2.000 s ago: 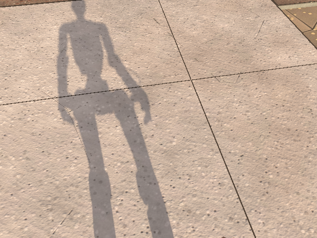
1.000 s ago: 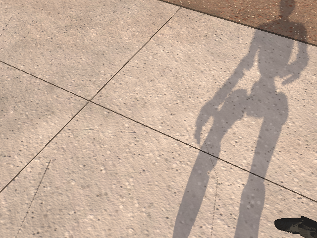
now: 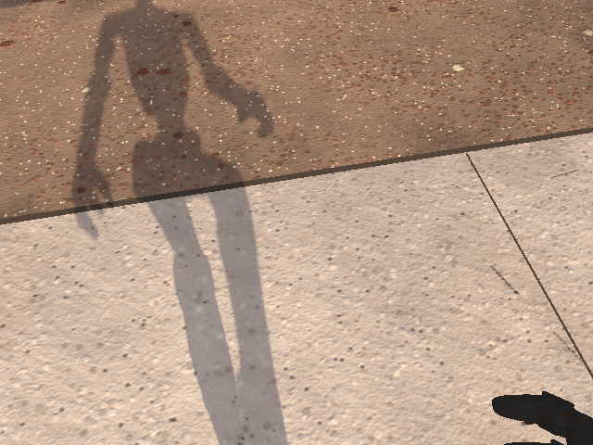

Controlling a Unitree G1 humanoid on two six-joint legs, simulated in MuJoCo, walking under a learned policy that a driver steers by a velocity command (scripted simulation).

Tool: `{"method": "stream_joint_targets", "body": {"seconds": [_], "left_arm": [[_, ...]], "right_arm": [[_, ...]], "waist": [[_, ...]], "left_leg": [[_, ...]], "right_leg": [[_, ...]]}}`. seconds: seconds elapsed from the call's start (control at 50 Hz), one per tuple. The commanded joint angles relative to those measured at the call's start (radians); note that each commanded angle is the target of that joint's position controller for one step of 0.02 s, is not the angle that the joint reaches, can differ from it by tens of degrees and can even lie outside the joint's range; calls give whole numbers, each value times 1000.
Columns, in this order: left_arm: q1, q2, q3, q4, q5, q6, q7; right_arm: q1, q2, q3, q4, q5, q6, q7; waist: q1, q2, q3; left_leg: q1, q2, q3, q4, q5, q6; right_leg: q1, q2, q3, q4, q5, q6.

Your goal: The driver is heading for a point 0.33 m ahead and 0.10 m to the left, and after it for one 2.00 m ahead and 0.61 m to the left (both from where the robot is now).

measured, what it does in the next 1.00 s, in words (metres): walks ahead, turning left: left foot, then right foot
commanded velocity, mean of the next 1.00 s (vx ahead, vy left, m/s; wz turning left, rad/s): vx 1.00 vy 0.00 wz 0.58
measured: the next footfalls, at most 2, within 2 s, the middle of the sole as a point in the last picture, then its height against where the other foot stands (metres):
left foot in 0.02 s outside the picture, level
right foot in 0.44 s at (353, 364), level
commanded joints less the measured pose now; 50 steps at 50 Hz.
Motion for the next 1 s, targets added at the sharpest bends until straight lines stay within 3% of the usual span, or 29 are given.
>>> {"method": "stream_joint_targets", "body": {"seconds": [0.02,0.04,0.06,0.08,0.1,0.12,0.18,0.26,0.36,0.4,0.42,0.44,0.46,0.48,0.5,0.52,0.54,0.62,0.74,0.78,0.82,0.84,0.86,0.88,0.9,0.92,0.94,0.96,1.0], "left_arm": [[-107,157,33,-60,42,12,26],[-2,15,-1,-115,-5,-2,2],[-56,50,-14,-126,11,-27,0],[-155,69,-19,-154,7,-36,0],[-219,81,-26,-167,18,-41,-3],[-261,68,-31,-189,30,-37,-7],[-263,29,-54,-230,58,7,-20],[-489,6,-83,-326,23,7,-40],[-554,23,-76,-349,5,1,-28],[-460,69,-52,-323,6,-5,-11],[-316,101,-34,-285,6,-11,2],[-121,148,-9,-247,14,-17,21],[67,225,22,-227,49,-17,42],[-4,276,37,-224,44,-3,32],[-102,161,27,-239,35,5,29],[-143,81,8,-233,27,5,24],[-143,51,2,-211,32,4,20],[-77,-3,-9,-107,-6,-29,3],[-102,47,-3,-60,-6,-51,2],[-25,89,-3,-31,-1,-53,-1],[-3,172,11,-12,-3,-32,10],[-13,207,15,-9,-3,-15,19],[-40,216,12,-9,-8,-1,25],[-7,148,0,-20,-2,4,16],[152,2,-31,-68,-49,1,0],[-37,119,-6,-101,-50,-6,10],[-97,91,-9,-119,-54,-8,7],[-88,62,-16,-100,-43,-2,0],[-17,19,-20,-47,-18,42,-17]], "right_arm": [[560,-230,-102,107,9,8,-32],[566,-332,-133,123,-19,10,-29],[483,-242,-123,117,4,19,-6],[389,-216,-122,99,6,14,-1],[385,-175,-117,115,11,12,3],[396,-143,-107,136,9,10,-2],[408,-143,-99,170,18,-9,-9],[394,-172,-117,151,22,-19,-7],[456,-206,-138,167,39,-19,-5],[456,-232,-144,169,31,-14,-16],[434,-259,-149,167,27,-14,-14],[393,-244,-146,153,25,-23,-10],[399,-101,-110,117,36,-35,-15],[473,-65,-84,61,63,-25,-14],[379,-131,-91,91,34,-4,-23],[294,-141,-94,86,14,5,-14],[247,-130,-94,82,5,14,-1],[140,-50,-71,4,-12,65,38],[-63,-57,-39,-100,-12,64,81],[-72,-35,-24,-92,-14,50,79],[10,-95,-40,-46,-27,40,58],[147,-139,-59,-2,-33,37,44],[356,-176,-81,65,-36,35,25],[444,-260,-110,98,-48,39,0],[395,-341,-125,58,-59,31,-11],[411,-297,-131,51,-35,34,-20],[352,-259,-120,91,-32,20,-29],[304,-192,-105,108,-29,5,-24],[261,-119,-86,122,-19,-22,-23]], "waist": [[-342,-60,-271],[-211,308,-326],[-206,229,-312],[-178,104,-168],[-170,-23,-114],[-142,-56,-45],[-66,6,24],[-109,32,101],[-169,51,26],[-125,47,-57],[-47,31,-150],[53,22,-249],[91,-156,-404],[-4,-407,-503],[0,-220,-318],[3,-104,-186],[-8,-41,-114],[-72,-99,-5],[-107,-41,100],[-107,-34,114],[-170,-82,46],[-247,-102,-40],[-357,-94,-138],[-343,-11,-241],[-193,241,-458],[-287,32,-450],[-222,32,-210],[-164,-23,-80],[-84,7,-13]], "left_leg": [[688,5,-62,87,-265,95],[983,257,-661,4,-502,283],[968,282,-982,-221,-564,296],[841,269,-835,-240,-531,281],[714,234,-735,-247,-446,253],[588,186,-655,-262,-378,225],[388,93,-544,-312,-305,213],[172,24,-450,-412,-190,183],[346,40,-456,-308,166,105],[430,41,-451,-125,406,66],[416,10,-423,66,472,45],[276,-29,-402,317,345,29],[65,-97,-301,661,-164,27],[-140,-119,-208,873,-490,17],[-238,-28,-183,910,-373,27],[-241,6,-160,864,-304,21],[-218,34,-153,829,-284,13],[-259,99,-135,782,-275,-1],[-95,58,16,388,25,24],[62,-9,55,271,38,61],[206,-102,77,212,-81,86],[381,-129,57,187,-153,101],[636,-113,-4,96,-140,126],[870,51,-184,113,-317,132],[1132,433,-729,26,-378,229],[1025,389,-778,-140,-444,193],[836,359,-619,-185,-400,171],[654,320,-504,-226,-322,142],[428,260,-325,-299,-272,97]], "right_leg": [[-313,-223,-99,805,1207,27],[-805,-27,-136,1254,280,115],[-976,-16,-58,1282,42,96],[-1027,-102,-10,1230,135,93],[-982,-140,-23,1142,161,95],[-951,-165,-32,1064,153,103],[-899,-203,-60,889,95,147],[-773,-203,-136,513,346,196],[-614,-150,-138,293,516,176],[-475,-108,-139,244,380,155],[-307,-107,-143,238,315,139],[-64,-204,-64,275,205,113],[190,-492,259,229,-195,64],[239,-657,752,34,-384,-24],[99,-590,650,14,-442,-20],[-31,-539,450,23,-254,-2],[-130,-499,313,10,-50,12],[-253,-442,6,-45,333,57],[-390,-337,-354,-166,643,113],[-388,-368,-368,-162,997,99],[-274,-394,-365,-13,1364,69],[-275,-410,-356,185,1448,50],[-357,-399,-352,466,1391,43],[-550,-303,-320,867,738,52],[-869,-144,-167,1309,-102,80],[-961,-144,-42,1342,29,60],[-1016,-189,-63,1270,115,64],[-976,-240,-75,1164,153,64],[-831,-278,-65,1082,169,79]]}}
Velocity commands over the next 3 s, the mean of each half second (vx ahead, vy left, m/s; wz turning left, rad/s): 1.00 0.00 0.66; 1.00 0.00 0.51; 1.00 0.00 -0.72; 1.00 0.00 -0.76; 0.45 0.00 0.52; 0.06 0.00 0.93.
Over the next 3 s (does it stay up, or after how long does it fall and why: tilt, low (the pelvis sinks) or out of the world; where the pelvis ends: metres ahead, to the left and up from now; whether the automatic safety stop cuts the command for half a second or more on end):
stays up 2.14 0.54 0.02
